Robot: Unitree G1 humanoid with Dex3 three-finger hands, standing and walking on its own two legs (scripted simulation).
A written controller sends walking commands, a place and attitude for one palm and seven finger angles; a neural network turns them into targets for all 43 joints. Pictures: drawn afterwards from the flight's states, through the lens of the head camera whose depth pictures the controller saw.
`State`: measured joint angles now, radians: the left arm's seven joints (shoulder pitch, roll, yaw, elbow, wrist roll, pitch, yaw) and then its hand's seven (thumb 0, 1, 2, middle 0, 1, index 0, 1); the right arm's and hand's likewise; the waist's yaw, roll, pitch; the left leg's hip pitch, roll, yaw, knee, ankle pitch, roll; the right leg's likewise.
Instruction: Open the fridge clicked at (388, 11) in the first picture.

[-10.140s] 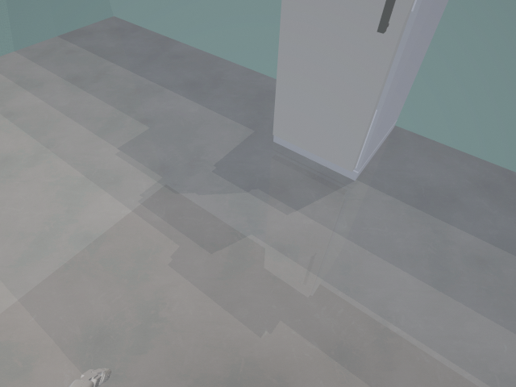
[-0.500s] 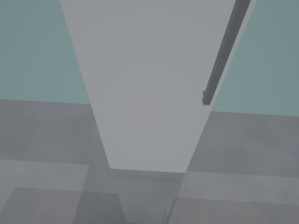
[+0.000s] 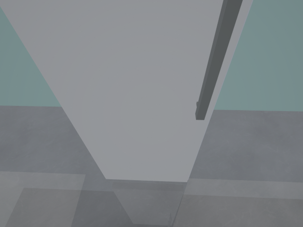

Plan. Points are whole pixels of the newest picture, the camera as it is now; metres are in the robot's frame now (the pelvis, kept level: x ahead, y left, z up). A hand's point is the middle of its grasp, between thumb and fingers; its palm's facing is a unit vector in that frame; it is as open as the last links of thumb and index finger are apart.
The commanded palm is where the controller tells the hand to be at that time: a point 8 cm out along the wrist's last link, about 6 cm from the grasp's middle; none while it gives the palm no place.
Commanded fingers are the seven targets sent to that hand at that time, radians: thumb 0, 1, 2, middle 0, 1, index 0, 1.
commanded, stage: come to a stop and stand still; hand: right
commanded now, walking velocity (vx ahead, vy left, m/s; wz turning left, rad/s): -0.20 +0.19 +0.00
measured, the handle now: (216, 44) +0.44 -0.12 +0.26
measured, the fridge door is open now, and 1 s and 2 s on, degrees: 0 0 0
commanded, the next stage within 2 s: look again from close up in 1.32 s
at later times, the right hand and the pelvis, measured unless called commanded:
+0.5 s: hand out of the picture +0.06 -0.17 -0.16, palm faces -0.01 +0.98 -0.22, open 7.4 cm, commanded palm none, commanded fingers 0.00 -0.90 -0.90 0.20 0.30 0.20 0.30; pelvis -0.02 +0.01 +0.01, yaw +1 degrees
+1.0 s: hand out of the picture -0.07 -0.18 -0.16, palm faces +0.00 +0.98 -0.20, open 7.4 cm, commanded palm none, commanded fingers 0.00 -0.90 -0.90 0.20 0.30 0.20 0.30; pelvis -0.04 -0.01 +0.02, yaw +0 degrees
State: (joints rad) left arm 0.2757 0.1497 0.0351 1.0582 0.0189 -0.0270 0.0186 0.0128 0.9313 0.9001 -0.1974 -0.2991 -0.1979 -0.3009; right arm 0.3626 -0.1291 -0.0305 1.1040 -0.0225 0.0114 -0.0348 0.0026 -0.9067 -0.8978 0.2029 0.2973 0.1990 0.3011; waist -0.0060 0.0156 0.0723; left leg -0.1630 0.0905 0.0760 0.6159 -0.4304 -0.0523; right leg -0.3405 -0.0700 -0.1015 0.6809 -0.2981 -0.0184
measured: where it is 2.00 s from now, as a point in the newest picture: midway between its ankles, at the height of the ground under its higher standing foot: outside the picture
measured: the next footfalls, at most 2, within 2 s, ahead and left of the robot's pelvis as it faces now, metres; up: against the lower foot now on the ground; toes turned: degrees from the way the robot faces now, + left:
left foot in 0.28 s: +0.05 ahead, +0.12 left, +0.00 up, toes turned +2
right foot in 0.52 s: +0.01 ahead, -0.11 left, +0.00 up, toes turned -2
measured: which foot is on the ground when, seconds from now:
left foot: up 0.00-0.26, down 0.28-1.00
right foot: down 0.00-0.28, up 0.30-0.50, down 0.52-1.00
